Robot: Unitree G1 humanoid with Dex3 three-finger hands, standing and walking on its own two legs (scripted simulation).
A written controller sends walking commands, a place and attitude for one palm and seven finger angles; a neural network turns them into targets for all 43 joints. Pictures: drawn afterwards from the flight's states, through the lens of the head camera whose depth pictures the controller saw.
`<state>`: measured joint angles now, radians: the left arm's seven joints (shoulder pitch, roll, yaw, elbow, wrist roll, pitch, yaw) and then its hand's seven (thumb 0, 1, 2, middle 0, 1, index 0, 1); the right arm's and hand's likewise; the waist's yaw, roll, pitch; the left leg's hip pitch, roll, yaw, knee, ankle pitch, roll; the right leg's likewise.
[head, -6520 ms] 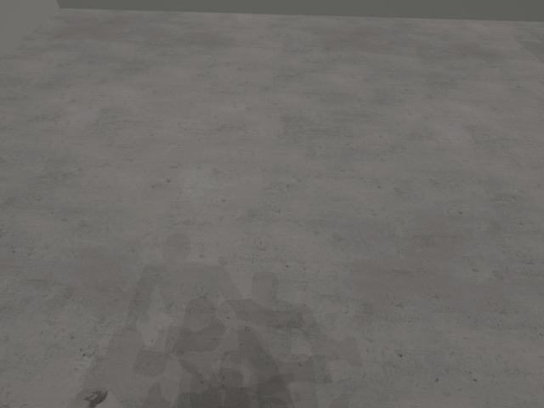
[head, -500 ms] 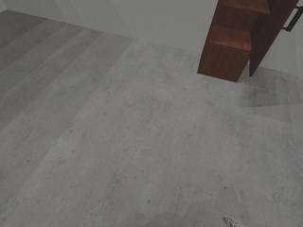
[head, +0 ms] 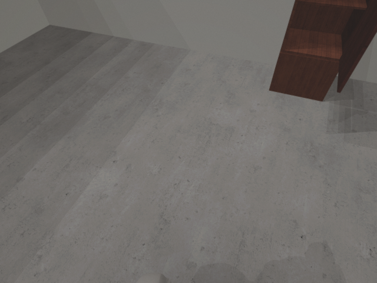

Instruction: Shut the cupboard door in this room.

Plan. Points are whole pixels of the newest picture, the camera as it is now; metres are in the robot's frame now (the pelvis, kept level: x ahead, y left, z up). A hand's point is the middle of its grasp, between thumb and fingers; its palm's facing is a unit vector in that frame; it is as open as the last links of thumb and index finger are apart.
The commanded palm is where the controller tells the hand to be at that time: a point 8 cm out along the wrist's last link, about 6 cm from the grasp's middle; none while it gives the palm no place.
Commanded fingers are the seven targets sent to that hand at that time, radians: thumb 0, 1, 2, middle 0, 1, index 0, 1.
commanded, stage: stand and wait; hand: left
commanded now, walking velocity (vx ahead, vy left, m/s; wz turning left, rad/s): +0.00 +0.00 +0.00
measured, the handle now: out of the picture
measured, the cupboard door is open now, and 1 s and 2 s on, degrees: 87 87 87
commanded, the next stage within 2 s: turn or walk to find it in 0.60 s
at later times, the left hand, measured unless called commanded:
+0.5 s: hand out of the picture -0.01 +0.23 -0.17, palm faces +0.08 -0.97 -0.24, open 7.3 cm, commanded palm none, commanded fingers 0.00 0.90 0.90 -0.20 -0.30 -0.20 -0.30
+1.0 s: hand out of the picture -0.02 +0.22 -0.19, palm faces +0.18 -0.96 -0.21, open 7.3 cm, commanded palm none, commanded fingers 0.00 0.90 0.90 -0.20 -0.30 -0.20 -0.30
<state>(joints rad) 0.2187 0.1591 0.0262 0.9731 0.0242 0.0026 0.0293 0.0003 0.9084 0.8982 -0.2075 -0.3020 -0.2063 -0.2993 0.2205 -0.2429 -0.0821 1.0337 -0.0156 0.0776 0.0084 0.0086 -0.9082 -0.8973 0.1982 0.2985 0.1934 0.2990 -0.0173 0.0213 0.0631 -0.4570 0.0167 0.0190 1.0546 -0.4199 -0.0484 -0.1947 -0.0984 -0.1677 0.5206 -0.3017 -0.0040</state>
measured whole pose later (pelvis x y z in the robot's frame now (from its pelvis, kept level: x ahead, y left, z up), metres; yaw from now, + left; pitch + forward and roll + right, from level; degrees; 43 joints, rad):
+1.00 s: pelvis -0.02 +0.03 -0.01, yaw +8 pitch -1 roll +0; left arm 0.22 0.18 0.05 1.05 0.01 0.04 0.03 0.00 0.91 0.90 -0.21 -0.30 -0.20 -0.30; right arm 0.30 -0.15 -0.04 1.08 -0.02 0.04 -0.01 0.01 -0.90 -0.90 0.20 0.30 0.19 0.30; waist -0.02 -0.03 0.06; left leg -0.32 -0.02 0.01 0.61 -0.28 0.02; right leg -0.26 -0.08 -0.13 0.67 -0.40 0.02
